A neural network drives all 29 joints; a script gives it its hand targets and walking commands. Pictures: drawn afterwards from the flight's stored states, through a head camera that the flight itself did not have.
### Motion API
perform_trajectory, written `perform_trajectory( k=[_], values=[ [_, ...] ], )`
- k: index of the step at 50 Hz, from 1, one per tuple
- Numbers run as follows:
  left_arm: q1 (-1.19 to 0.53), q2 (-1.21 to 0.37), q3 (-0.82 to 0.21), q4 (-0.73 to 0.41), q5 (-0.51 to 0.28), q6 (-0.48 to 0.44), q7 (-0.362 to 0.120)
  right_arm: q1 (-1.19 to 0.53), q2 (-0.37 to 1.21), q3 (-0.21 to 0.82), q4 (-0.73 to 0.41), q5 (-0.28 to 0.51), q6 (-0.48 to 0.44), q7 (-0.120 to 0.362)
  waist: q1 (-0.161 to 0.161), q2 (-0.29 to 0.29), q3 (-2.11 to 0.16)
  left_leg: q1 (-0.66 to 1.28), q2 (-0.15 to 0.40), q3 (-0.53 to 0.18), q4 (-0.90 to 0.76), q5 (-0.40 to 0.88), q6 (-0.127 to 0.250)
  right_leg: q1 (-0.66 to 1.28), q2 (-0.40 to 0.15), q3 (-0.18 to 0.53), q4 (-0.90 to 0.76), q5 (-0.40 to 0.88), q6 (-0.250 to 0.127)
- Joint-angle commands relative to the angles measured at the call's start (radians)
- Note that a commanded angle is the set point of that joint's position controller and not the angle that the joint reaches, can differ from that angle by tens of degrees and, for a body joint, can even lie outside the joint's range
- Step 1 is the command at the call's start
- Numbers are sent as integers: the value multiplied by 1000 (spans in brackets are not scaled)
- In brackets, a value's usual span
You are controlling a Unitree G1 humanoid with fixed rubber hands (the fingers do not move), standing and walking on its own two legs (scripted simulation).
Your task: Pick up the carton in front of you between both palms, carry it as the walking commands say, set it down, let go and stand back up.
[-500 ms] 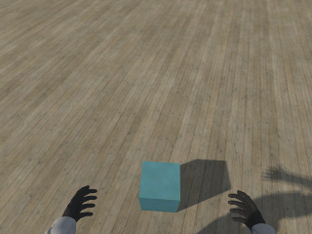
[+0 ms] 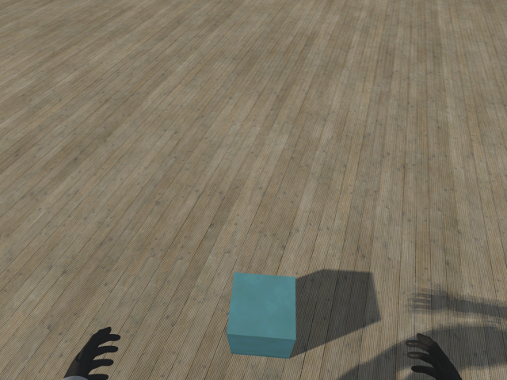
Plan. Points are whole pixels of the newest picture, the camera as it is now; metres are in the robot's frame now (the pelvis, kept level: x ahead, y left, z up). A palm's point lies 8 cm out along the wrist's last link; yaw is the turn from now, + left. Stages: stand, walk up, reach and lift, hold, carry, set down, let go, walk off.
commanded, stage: stand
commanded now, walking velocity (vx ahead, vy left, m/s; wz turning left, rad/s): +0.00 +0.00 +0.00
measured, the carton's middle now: (262, 316) +0.42 +0.00 -0.65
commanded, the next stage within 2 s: none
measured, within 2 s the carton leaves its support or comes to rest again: neither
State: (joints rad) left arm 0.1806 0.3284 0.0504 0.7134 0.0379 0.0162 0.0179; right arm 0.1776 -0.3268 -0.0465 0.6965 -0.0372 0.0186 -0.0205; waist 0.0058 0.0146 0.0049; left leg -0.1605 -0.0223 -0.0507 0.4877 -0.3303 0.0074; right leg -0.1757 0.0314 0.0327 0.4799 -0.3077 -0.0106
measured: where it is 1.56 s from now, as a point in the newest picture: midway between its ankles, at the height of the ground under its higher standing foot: outside the picture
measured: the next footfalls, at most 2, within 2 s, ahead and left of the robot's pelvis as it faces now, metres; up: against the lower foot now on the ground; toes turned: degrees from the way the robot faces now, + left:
none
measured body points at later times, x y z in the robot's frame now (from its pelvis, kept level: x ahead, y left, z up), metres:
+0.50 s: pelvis -0.02 +0.00 +0.00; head -0.02 +0.00 +0.45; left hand +0.11 +0.30 -0.10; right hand +0.12 -0.30 -0.10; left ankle -0.05 +0.12 -0.74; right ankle -0.03 -0.11 -0.74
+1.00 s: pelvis -0.03 +0.00 +0.01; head -0.04 +0.00 +0.46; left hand +0.07 +0.31 -0.10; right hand +0.08 -0.31 -0.10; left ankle -0.05 +0.12 -0.74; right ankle -0.03 -0.11 -0.74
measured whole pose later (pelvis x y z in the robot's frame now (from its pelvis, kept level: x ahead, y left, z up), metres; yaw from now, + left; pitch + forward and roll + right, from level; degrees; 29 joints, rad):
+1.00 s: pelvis -0.03 +0.00 +0.01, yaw +0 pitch -3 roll +0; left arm 0.15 0.37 0.02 0.96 0.02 -0.01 0.01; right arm 0.15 -0.38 -0.01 0.94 -0.02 -0.02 -0.02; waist 0.01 0.00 0.03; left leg -0.11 -0.02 -0.05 0.38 -0.22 0.01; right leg -0.12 0.02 0.03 0.37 -0.21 -0.01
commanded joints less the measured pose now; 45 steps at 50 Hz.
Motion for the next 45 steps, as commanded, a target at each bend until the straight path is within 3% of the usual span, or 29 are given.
perform_trajectory(
  k=[1, 10, 29, 45],
  values=[
    [-23, 153, 29, -30, 2, -21, 9, -21, -157, -30, -28, -1, -23, -8, -2, -13, -73, 31, 92, -59, -46, 443, -7, 38, -96, 57, -37, 388, 5],
    [-38, 160, 20, 13, -4, -29, 9, -33, -167, -21, 17, 3, -32, -8, -2, -3, -58, 30, 96, -68, -71, 422, -4, 49, -105, 66, -55, 363, -1],
    [-59, 187, 12, 116, -11, -35, -1, -54, -195, -6, 115, 5, -42, -1, 1, -16, 2, 13, 103, -92, -147, 224, 6, 35, -120, 98, -138, 210, -4],
    [-71, 205, 4, 192, -16, -36, -6, -63, -212, 4, 192, 14, -45, 0, 3, -13, 3, 22, 111, -100, -175, 217, 11, 55, -129, 105, -169, 202, -8]
  ],
)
